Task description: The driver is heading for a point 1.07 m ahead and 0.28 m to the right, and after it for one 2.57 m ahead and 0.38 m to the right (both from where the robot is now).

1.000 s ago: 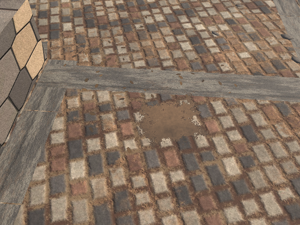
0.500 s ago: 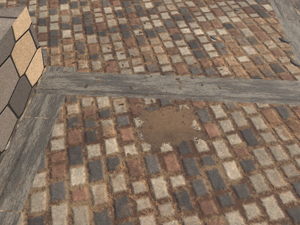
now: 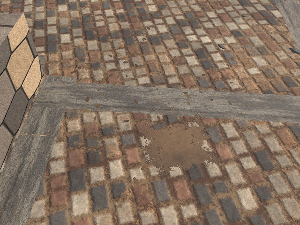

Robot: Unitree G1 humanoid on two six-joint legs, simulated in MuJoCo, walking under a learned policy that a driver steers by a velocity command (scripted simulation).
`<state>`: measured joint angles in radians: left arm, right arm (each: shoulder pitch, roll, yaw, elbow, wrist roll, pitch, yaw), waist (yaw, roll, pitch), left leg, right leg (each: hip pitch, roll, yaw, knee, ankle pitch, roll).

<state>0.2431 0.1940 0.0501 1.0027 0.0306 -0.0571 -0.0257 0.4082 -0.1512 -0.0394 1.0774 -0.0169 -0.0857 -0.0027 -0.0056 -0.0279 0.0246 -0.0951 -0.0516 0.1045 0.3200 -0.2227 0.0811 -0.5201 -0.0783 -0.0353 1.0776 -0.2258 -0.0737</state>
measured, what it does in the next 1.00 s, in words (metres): walks ahead: right foot, then left foot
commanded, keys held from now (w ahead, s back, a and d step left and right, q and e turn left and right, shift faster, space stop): w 0.70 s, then w+e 0.30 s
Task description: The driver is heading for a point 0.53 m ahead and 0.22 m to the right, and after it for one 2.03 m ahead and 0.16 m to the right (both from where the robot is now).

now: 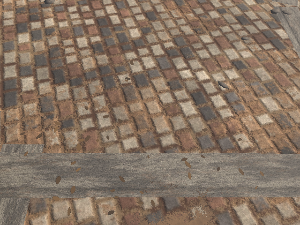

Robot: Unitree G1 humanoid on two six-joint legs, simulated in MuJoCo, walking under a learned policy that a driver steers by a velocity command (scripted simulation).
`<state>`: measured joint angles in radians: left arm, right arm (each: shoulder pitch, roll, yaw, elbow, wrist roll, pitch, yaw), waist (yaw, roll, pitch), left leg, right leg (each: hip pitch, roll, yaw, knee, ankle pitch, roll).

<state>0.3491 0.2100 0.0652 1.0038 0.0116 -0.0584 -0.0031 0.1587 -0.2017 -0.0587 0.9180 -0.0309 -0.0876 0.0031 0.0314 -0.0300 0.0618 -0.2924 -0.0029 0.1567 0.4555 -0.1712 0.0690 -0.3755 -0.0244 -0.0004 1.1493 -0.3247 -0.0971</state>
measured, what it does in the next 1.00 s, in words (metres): walks ahead, turning right: right foot, then left foot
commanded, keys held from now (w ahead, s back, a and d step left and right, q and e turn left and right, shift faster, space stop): w+e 0.50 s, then e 0.18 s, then q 0.32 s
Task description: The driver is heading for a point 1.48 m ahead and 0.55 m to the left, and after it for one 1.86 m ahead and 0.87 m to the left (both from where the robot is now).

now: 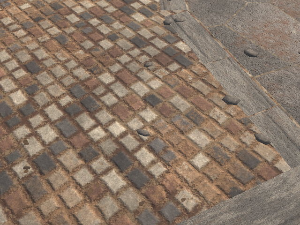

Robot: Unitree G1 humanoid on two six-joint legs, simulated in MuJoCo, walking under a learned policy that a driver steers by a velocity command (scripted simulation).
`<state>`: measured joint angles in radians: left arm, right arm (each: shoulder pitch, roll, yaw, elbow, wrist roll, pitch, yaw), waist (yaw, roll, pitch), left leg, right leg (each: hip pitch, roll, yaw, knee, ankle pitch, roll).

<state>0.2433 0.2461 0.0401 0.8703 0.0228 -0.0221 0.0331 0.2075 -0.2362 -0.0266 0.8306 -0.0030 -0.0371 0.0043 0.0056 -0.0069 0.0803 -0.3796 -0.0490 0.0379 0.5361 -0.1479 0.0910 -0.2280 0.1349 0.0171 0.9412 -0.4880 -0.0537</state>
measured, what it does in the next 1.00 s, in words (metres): walks ahead, turning left: right foot, then left foot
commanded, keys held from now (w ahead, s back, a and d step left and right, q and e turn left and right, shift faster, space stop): q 0.10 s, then w+q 0.58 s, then w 0.32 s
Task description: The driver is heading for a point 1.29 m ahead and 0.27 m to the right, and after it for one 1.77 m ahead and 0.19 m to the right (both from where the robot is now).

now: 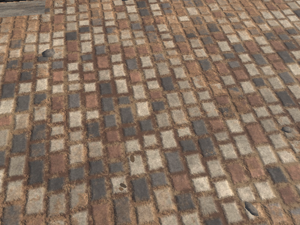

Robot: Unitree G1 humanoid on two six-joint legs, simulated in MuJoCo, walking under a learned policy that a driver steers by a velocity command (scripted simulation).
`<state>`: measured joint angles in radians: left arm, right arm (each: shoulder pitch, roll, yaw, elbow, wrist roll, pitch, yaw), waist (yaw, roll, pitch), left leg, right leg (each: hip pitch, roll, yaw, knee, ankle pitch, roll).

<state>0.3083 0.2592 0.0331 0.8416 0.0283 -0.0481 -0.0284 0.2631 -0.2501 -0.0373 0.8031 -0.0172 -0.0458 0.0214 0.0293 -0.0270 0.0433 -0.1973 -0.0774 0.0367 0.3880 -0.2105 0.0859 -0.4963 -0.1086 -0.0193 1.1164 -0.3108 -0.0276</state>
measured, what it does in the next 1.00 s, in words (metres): walks ahead: right foot, then left foot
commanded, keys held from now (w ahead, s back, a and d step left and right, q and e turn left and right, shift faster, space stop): w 0.90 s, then w+e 0.10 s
